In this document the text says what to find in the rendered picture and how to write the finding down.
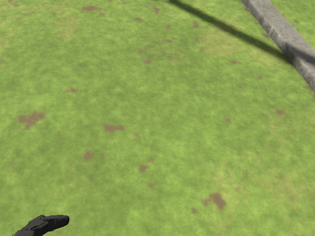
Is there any left robot hand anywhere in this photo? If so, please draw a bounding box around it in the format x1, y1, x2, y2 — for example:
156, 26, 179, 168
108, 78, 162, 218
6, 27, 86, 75
12, 214, 70, 236

